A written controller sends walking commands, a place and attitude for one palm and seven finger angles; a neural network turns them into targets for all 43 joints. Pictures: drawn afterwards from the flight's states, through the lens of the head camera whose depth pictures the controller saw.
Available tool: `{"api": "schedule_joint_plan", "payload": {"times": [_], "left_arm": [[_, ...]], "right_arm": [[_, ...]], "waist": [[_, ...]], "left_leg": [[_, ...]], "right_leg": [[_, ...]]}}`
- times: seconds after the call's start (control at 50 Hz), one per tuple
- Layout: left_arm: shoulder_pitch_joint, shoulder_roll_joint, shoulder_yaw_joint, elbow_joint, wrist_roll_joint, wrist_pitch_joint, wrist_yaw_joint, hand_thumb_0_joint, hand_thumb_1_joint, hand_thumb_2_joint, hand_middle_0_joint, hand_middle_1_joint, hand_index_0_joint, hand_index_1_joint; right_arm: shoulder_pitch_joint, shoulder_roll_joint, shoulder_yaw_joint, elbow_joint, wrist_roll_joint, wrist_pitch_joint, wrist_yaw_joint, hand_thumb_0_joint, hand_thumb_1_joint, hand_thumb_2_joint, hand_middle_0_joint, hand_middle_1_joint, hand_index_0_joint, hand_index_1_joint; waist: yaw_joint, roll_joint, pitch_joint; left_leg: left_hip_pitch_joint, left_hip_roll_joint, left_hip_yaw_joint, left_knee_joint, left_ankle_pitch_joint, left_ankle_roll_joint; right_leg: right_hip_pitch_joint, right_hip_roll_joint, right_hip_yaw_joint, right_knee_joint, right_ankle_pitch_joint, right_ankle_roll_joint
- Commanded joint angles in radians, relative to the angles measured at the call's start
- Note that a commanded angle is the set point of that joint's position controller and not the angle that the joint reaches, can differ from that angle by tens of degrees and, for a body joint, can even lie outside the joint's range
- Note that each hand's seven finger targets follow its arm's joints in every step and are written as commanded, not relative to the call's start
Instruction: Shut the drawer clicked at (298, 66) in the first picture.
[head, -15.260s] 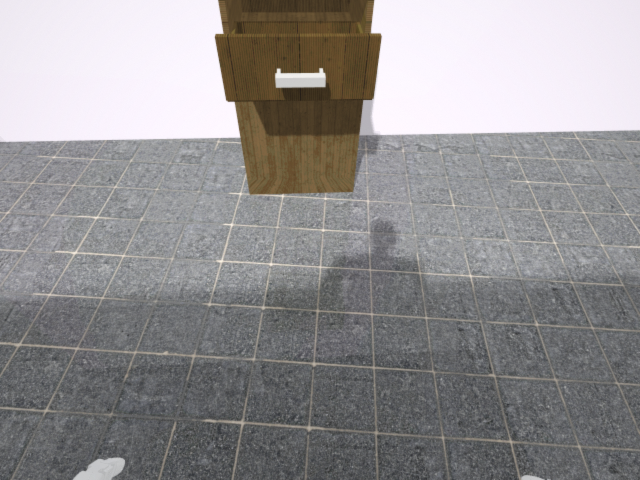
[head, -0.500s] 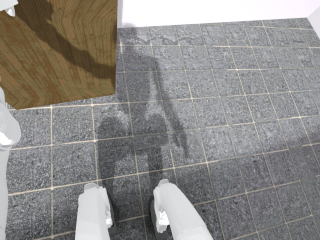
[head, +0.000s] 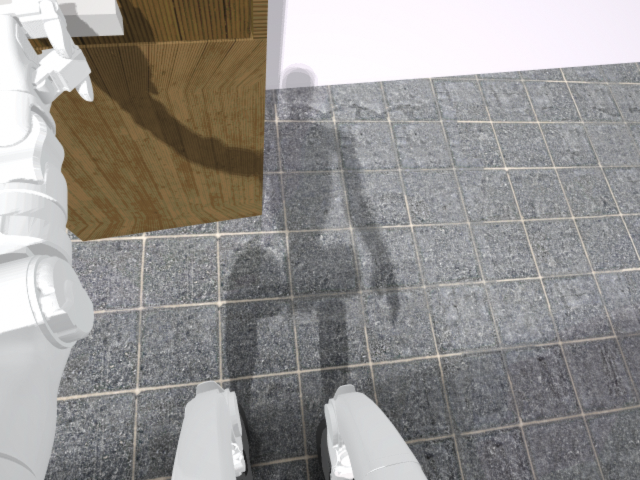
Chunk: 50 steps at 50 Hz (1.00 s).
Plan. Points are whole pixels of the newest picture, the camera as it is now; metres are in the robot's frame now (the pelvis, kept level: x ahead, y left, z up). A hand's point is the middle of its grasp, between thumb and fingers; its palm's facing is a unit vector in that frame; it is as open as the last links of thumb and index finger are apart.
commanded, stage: draw the hand back to the body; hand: left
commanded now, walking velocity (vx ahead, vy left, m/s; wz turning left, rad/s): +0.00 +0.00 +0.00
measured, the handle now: (51, 1) +0.65 +0.24 +0.07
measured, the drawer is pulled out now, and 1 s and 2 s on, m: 0.00 0.00 0.00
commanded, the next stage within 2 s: step back with the hand held close in 1.36 s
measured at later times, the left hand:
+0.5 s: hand out of the picture +0.41 +0.21 +0.16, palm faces +0.12 -0.99 -0.02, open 3.3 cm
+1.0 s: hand out of the picture +0.26 +0.23 +0.24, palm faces +0.39 -0.87 -0.32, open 3.3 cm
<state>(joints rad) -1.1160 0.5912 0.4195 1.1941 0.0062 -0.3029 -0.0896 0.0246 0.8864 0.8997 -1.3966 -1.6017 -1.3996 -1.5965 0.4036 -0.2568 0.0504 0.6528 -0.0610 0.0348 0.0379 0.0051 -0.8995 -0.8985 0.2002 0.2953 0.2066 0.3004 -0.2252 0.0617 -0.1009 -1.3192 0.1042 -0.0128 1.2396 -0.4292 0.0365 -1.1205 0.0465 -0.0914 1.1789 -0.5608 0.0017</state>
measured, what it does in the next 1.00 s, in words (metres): rises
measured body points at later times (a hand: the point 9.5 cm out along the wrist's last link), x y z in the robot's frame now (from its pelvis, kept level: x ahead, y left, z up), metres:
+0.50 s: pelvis +0.05 -0.01 +0.07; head +0.10 -0.01 +0.52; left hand +0.39 +0.27 +0.16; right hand +0.19 -0.26 -0.03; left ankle +0.06 +0.10 -0.62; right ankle -0.01 -0.13 -0.62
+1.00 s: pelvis +0.04 -0.02 +0.12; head +0.04 -0.04 +0.57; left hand +0.23 +0.27 +0.26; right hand +0.25 -0.22 +0.03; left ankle +0.06 +0.10 -0.62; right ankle -0.01 -0.13 -0.62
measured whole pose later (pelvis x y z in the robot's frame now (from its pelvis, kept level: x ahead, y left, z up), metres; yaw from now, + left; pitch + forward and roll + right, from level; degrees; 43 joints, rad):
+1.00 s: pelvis +0.04 -0.02 +0.12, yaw +4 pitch -3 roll +0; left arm 0.29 0.31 0.19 -0.20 -0.08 -0.05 0.09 0.02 0.90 0.90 -1.40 -1.60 -1.40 -1.60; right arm 0.16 -0.24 0.05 0.59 0.01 0.01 -0.08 0.01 -0.90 -0.90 0.20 0.30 0.21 0.30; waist 0.05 0.06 0.02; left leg -0.19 0.03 0.06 0.43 -0.18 0.00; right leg -0.03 0.00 -0.03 0.37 -0.30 -0.01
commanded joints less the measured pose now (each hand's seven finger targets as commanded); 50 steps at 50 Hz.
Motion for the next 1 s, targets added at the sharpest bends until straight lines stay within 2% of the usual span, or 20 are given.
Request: {"api": "schedule_joint_plan", "payload": {"times": [0.0,0.02,0.06,0.12,0.14,0.18,0.24,0.32,0.4,0.46,0.48,0.5,0.52,0.56,0.6,0.64,0.78,0.84,0.9,0.98], "left_arm": [[-0.309,0.253,0.070,-0.319,-0.033,-0.091,-0.022,0.000,0.900,0.900,-1.400,-1.600,-1.400,-1.600],[-0.223,0.247,0.078,-0.385,-0.042,-0.093,-0.031,0.000,0.900,0.900,-1.400,-1.600,-1.400,-1.600],[-0.071,0.172,0.039,-0.528,-0.077,-0.069,-0.046,0.000,0.900,0.900,-1.400,-1.600,-1.400,-1.600],[0.069,0.106,0.016,-0.620,-0.139,-0.013,-0.054,0.000,0.900,0.900,-1.400,-1.600,-1.400,-1.600],[0.085,0.129,0.042,-0.678,-0.156,-0.010,-0.049,0.000,0.900,0.900,-1.400,-1.600,-1.400,-1.600],[0.132,0.095,0.021,-0.733,-0.176,-0.013,-0.041,0.000,0.900,0.900,-1.400,-1.600,-1.400,-1.600],[0.202,0.020,-0.043,-0.838,-0.184,-0.052,-0.035,0.000,0.900,0.900,-1.400,-1.600,-1.400,-1.600],[0.392,-0.092,-0.130,-0.812,-0.214,-0.038,-0.070,0.000,0.900,0.900,-1.400,-1.600,-1.400,-1.600],[0.517,-0.114,-0.147,-0.871,-0.249,0.014,-0.100,0.000,0.900,0.900,-1.400,-1.600,-1.400,-1.600],[0.564,-0.101,-0.130,-0.972,-0.266,0.031,-0.101,0.000,0.900,0.900,-1.400,-1.600,-1.400,-1.600],[0.591,-0.022,-0.165,-1.079,-0.138,0.057,-0.002,0.000,0.900,0.900,-1.400,-1.600,-1.400,-1.600],[0.613,-0.082,-0.196,-1.125,-0.130,0.083,0.053,0.000,0.900,0.900,-1.400,-1.600,-1.400,-1.600],[0.630,-0.094,-0.218,-1.154,-0.118,0.106,0.086,0.000,0.900,0.900,-1.400,-1.600,-1.400,-1.600],[0.690,-0.064,-0.183,-1.167,-0.099,0.142,0.140,0.000,0.900,0.900,-1.400,-1.600,-1.400,-1.600],[0.723,-0.056,-0.170,-1.212,-0.093,0.162,0.168,0.000,0.900,0.900,-1.400,-1.600,-1.400,-1.600],[0.776,-0.076,-0.181,-1.255,-0.091,0.175,0.181,0.000,0.900,0.900,-1.400,-1.600,-1.400,-1.600],[1.053,-0.130,-0.196,-1.439,-0.090,0.202,0.188,0.000,0.900,0.900,-1.400,-1.600,-1.400,-1.600],[1.132,-0.116,-0.167,-1.511,-0.089,0.199,0.188,0.000,0.900,0.900,-1.400,-1.600,-1.400,-1.600],[1.204,-0.095,-0.126,-1.613,-0.086,0.187,0.192,0.000,0.900,0.900,-1.400,-1.600,-1.400,-1.600],[1.340,-0.090,-0.092,-1.718,-0.090,0.172,0.193,0.000,0.900,0.900,-1.400,-1.600,-1.400,-1.600]], "right_arm": [[0.221,-0.206,-0.084,-0.045,0.012,0.023,-0.009,0.000,-0.900,-0.900,0.200,0.300,0.200,0.300],[0.214,-0.201,-0.089,-0.064,0.017,0.028,-0.002,0.000,-0.900,-0.900,0.200,0.300,0.200,0.300],[0.185,-0.183,-0.097,-0.103,0.042,0.037,0.008,0.000,-0.900,-0.900,0.200,0.300,0.200,0.300],[0.154,-0.178,-0.102,-0.120,0.071,0.039,-0.002,0.000,-0.900,-0.900,0.200,0.300,0.200,0.300],[0.137,-0.179,-0.104,-0.126,0.076,0.036,-0.009,0.000,-0.900,-0.900,0.200,0.300,0.200,0.300],[0.109,-0.168,-0.099,-0.131,0.086,0.025,-0.020,0.000,-0.900,-0.900,0.200,0.300,0.200,0.300],[0.074,-0.155,-0.101,-0.127,0.092,0.003,-0.029,0.000,-0.900,-0.900,0.200,0.300,0.200,0.300],[0.019,-0.153,-0.100,-0.136,0.104,-0.012,-0.031,0.000,-0.900,-0.900,0.200,0.300,0.200,0.300],[-0.059,-0.153,-0.093,-0.182,0.117,-0.016,-0.040,0.000,-0.900,-0.900,0.200,0.300,0.200,0.300],[-0.111,-0.148,-0.086,-0.215,0.119,-0.029,-0.052,0.000,-0.900,-0.900,0.200,0.300,0.200,0.300],[-0.213,-0.131,-0.085,-0.239,0.117,-0.010,-0.070,0.000,-0.900,-0.900,0.200,0.300,0.200,0.300],[-0.224,-0.120,-0.078,-0.253,0.114,-0.005,-0.085,0.000,-0.900,-0.900,0.200,0.300,0.200,0.300],[-0.240,-0.120,-0.073,-0.251,0.113,-0.005,-0.094,0.000,-0.900,-0.900,0.200,0.300,0.200,0.300],[-0.261,-0.123,-0.066,-0.244,0.110,0.002,-0.114,0.000,-0.900,-0.900,0.200,0.300,0.200,0.300],[-0.291,-0.116,-0.059,-0.246,0.109,0.001,-0.127,0.000,-0.900,-0.900,0.200,0.300,0.200,0.300],[-0.310,-0.106,-0.051,-0.243,0.106,-0.009,-0.133,0.000,-0.900,-0.900,0.200,0.300,0.200,0.300],[-0.360,-0.096,-0.040,-0.241,0.090,-0.039,-0.127,0.000,-0.900,-0.900,0.200,0.300,0.200,0.300],[-0.372,-0.095,-0.040,-0.233,0.083,-0.050,-0.126,0.000,-0.900,-0.900,0.200,0.300,0.200,0.300],[-0.382,-0.089,-0.042,-0.231,0.074,-0.064,-0.125,0.000,-0.900,-0.900,0.200,0.300,0.200,0.300],[-0.389,-0.084,-0.048,-0.229,0.068,-0.087,-0.123,0.000,-0.900,-0.900,0.200,0.300,0.200,0.300]], "waist": [[0.040,0.204,-0.672],[0.077,0.249,-0.743],[0.101,0.207,-0.767],[0.094,0.072,-0.662],[0.105,0.061,-0.646],[0.105,0.036,-0.566],[0.111,0.110,-0.523],[0.118,0.071,-0.368],[0.147,0.029,-0.297],[0.168,-0.009,-0.307],[0.217,-0.007,-0.320],[0.191,-0.001,-0.277],[0.199,0.025,-0.245],[0.204,-0.045,-0.206],[0.213,-0.043,-0.184],[0.219,-0.010,-0.163],[0.244,-0.032,-0.063],[0.253,-0.016,-0.021],[0.264,0.000,-0.025],[0.273,-0.020,0.005]], "left_leg": [[0.783,-0.036,-0.081,-0.120,0.436,-0.004],[0.855,-0.040,-0.075,-0.132,0.519,-0.010],[0.913,-0.048,-0.057,-0.166,0.590,-0.010],[0.852,-0.063,-0.022,-0.215,0.535,0.005],[0.837,-0.068,-0.006,-0.230,0.518,0.008],[0.822,-0.076,0.008,-0.263,0.480,0.011],[0.944,-0.077,0.009,-0.298,0.539,0.005],[0.974,-0.078,0.004,-0.360,0.501,0.005],[0.977,-0.086,0.005,-0.414,0.449,0.006],[1.009,-0.090,0.003,-0.446,0.446,0.008],[1.087,-0.097,0.030,-0.504,0.421,0.003],[1.107,-0.093,0.032,-0.538,0.390,0.004],[1.114,-0.095,0.030,-0.566,0.371,0.003],[1.124,-0.093,0.029,-0.613,0.350,0.006],[1.153,-0.093,0.034,-0.656,0.334,0.006],[1.196,-0.092,0.036,-0.695,0.334,0.006],[1.293,-0.090,0.045,-0.799,0.389,0.004],[1.314,-0.091,0.047,-0.836,0.372,0.004],[1.346,-0.093,0.048,-0.851,0.395,0.003],[1.353,-0.092,0.051,-0.856,0.399,0.004]], "right_leg": [[0.120,0.039,0.023,-0.171,0.371,-0.034],[0.168,0.041,0.023,-0.166,0.436,-0.038],[0.271,0.047,0.023,-0.205,0.540,-0.031],[0.412,0.049,0.033,-0.272,0.631,-0.017],[0.459,0.043,0.043,-0.291,0.668,-0.010],[0.510,0.037,0.051,-0.323,0.684,-0.005],[0.509,0.035,0.048,-0.349,0.700,-0.011],[0.503,0.032,0.035,-0.402,0.626,-0.013],[0.552,0.022,0.029,-0.441,0.604,-0.011],[0.615,0.015,0.030,-0.456,0.617,-0.011],[0.628,-0.006,0.079,-0.538,0.591,-0.021],[0.642,-0.011,0.074,-0.568,0.561,-0.019],[0.667,-0.010,0.075,-0.592,0.534,-0.023],[0.719,-0.012,0.070,-0.630,0.524,-0.019],[0.769,-0.020,0.075,-0.671,0.511,-0.017],[0.813,-0.025,0.074,-0.705,0.496,-0.020],[0.904,-0.025,0.067,-0.817,0.537,-0.016],[0.925,-0.027,0.071,-0.861,0.508,-0.016],[0.952,-0.028,0.069,-0.881,0.519,-0.018],[0.960,-0.032,0.070,-0.904,0.519,-0.014]]}}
